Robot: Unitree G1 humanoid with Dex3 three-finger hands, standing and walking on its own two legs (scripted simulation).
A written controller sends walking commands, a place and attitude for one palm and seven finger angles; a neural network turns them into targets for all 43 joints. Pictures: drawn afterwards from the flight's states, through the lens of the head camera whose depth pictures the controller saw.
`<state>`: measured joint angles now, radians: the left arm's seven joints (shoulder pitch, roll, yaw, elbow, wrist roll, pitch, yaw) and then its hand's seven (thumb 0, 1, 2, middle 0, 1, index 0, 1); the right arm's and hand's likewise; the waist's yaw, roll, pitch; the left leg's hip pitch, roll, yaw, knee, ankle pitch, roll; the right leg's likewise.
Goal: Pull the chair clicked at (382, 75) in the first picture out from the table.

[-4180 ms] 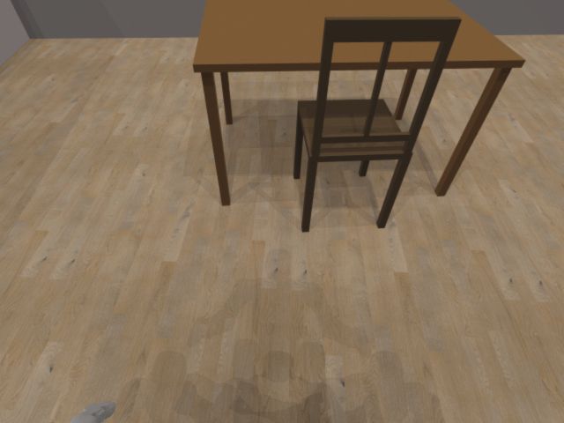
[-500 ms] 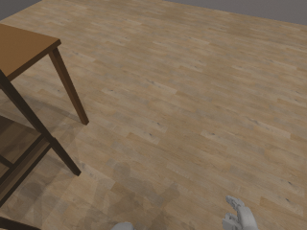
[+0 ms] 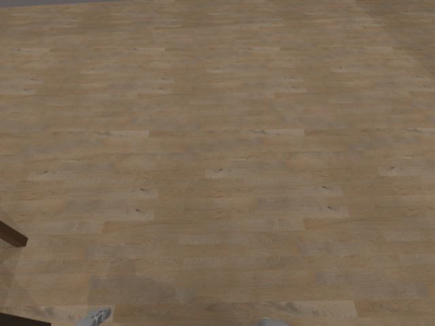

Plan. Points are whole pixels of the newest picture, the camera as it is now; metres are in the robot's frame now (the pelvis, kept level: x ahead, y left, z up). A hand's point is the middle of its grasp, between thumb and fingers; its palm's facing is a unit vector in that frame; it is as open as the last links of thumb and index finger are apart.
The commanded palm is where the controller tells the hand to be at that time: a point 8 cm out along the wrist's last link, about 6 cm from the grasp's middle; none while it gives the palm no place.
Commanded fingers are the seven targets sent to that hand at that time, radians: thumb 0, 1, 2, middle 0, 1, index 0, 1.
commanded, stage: walk to a spot facing it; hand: left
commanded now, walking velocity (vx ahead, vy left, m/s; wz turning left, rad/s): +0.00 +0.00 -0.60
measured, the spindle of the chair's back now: out of the picture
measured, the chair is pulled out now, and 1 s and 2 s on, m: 0.00 0.00 0.00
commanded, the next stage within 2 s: turn to face it in 1.14 s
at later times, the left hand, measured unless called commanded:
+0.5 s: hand (135, 321) +0.15 +0.18 -0.17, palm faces -0.21 -0.96 -0.20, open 7.4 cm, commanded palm none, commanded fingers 0.00 0.90 0.90 -0.20 -0.30 -0.20 -0.30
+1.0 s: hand (183, 304) +0.18 +0.08 -0.15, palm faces -0.50 -0.82 -0.28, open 7.4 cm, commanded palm none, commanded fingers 0.00 0.90 0.90 -0.20 -0.30 -0.20 -0.30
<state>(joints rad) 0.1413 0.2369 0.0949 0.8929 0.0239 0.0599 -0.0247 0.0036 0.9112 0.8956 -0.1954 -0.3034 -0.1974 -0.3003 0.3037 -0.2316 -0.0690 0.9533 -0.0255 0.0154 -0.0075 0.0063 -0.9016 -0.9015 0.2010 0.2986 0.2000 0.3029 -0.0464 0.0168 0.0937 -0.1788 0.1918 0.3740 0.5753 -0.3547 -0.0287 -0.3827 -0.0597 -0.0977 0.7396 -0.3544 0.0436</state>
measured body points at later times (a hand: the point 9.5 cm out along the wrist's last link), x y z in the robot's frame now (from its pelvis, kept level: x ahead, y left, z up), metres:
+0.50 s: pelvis +0.01 +0.01 +0.00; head +0.04 +0.02 +0.44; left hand +0.16 +0.23 -0.15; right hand +0.05 -0.25 -0.13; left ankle +0.05 +0.12 -0.73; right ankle +0.01 -0.11 -0.72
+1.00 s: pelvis +0.00 -0.05 +0.00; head +0.00 -0.09 +0.44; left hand +0.21 +0.12 -0.12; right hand -0.14 -0.26 -0.17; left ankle +0.05 +0.10 -0.67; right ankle -0.07 -0.09 -0.73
